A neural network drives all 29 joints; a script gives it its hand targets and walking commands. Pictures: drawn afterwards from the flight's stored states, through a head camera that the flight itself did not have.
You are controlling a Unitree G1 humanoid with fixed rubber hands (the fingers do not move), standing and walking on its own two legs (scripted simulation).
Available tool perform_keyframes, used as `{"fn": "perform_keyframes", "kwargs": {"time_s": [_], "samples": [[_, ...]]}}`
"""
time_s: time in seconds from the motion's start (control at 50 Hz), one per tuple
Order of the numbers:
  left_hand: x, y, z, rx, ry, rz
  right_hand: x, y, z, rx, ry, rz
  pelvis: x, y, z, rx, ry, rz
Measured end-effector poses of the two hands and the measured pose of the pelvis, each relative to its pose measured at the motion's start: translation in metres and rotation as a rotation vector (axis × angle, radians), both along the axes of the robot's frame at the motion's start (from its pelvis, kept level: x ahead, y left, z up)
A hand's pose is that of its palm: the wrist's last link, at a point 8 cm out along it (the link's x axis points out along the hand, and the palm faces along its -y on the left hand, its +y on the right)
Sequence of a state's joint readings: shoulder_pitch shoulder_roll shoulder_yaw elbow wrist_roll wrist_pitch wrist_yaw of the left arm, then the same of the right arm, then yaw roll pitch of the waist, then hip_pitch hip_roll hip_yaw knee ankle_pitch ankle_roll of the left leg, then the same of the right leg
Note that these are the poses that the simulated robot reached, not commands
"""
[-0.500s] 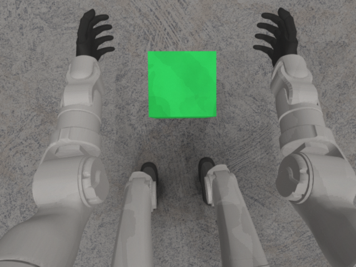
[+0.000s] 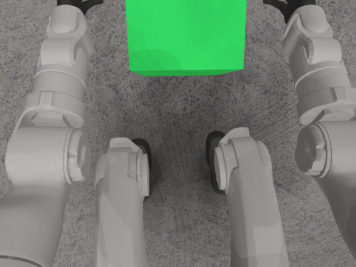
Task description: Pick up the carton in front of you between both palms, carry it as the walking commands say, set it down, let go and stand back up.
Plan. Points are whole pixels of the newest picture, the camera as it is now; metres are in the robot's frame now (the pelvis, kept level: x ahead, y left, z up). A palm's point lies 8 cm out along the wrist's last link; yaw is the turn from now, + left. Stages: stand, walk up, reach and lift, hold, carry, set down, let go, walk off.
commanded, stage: reach and lift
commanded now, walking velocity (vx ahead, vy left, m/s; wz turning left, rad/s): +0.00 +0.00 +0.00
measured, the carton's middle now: (182, 28) +0.53 -0.03 -0.29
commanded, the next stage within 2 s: none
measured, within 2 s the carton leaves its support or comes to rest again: leaves its support in 1.06 s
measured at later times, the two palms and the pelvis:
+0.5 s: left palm (90, 16) +0.55 +0.15 -0.22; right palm (268, 14) +0.53 -0.20 -0.22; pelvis +0.01 +0.00 -0.05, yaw +0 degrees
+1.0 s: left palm (103, 15) +0.55 +0.12 -0.22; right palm (259, 13) +0.53 -0.18 -0.22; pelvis +0.00 +0.00 -0.05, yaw +0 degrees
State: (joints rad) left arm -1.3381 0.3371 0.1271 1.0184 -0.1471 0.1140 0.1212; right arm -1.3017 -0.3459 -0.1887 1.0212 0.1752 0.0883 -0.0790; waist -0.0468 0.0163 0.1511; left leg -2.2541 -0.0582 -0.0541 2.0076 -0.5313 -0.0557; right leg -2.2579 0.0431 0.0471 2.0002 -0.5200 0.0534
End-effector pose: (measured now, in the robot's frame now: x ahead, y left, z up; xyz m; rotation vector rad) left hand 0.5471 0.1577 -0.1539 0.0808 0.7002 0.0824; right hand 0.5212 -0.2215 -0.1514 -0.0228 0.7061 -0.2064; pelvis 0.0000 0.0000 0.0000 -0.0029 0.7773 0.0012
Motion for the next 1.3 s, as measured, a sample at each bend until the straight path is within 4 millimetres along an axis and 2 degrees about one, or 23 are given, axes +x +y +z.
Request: {"fn": "perform_keyframes", "kwargs": {"time_s": [0.18,0.28,0.42,0.62,0.74,0.86,1.04,1.08,1.14,1.22,1.3], "samples": [[-0.003,-0.001,-0.059,-0.010,0.042,0.002,0.001,0.008,-0.062,-0.001,0.047,0.011,-0.006,-0.002,-0.033,0.005,-0.083,0.006],[-0.002,0.001,-0.074,-0.008,0.035,0.002,0.005,0.013,-0.075,0.003,0.042,0.016,0.000,-0.003,-0.042,0.003,-0.118,0.001],[0.006,-0.001,-0.071,-0.011,0.011,-0.006,0.014,0.020,-0.072,0.005,0.014,0.025,0.006,-0.001,-0.048,0.002,-0.111,0.002],[0.001,-0.011,-0.068,-0.024,0.023,-0.018,0.006,0.024,-0.069,0.008,0.026,0.031,0.002,0.002,-0.044,-0.002,-0.097,0.004],[0.001,-0.034,-0.065,-0.048,0.022,-0.049,0.009,0.042,-0.067,0.022,0.020,0.046,-0.003,0.002,-0.041,-0.004,-0.108,0.003],[0.004,-0.035,-0.063,-0.034,0.039,-0.019,0.012,0.042,-0.065,0.019,0.041,0.028,-0.004,0.001,-0.042,-0.003,-0.123,0.002],[0.002,-0.032,-0.062,-0.052,0.053,-0.007,0.011,0.042,-0.064,0.044,0.055,0.044,0.006,0.000,-0.052,-0.003,-0.120,0.001],[0.000,-0.032,-0.058,-0.045,0.051,-0.002,0.010,0.044,-0.059,0.041,0.054,0.042,0.007,0.001,-0.051,-0.002,-0.113,0.001],[-0.002,-0.032,-0.038,-0.048,0.020,0.020,0.008,0.047,-0.040,0.036,0.022,0.011,0.008,0.001,-0.048,-0.002,-0.094,0.000],[-0.007,-0.031,0.005,-0.064,-0.032,0.034,0.003,0.048,0.001,0.048,-0.031,0.004,0.007,0.002,-0.037,0.000,-0.071,0.000],[-0.017,-0.030,0.051,-0.078,-0.044,0.046,-0.008,0.049,0.047,0.061,-0.044,-0.009,0.003,0.003,-0.017,-0.001,-0.056,0.000]]}}
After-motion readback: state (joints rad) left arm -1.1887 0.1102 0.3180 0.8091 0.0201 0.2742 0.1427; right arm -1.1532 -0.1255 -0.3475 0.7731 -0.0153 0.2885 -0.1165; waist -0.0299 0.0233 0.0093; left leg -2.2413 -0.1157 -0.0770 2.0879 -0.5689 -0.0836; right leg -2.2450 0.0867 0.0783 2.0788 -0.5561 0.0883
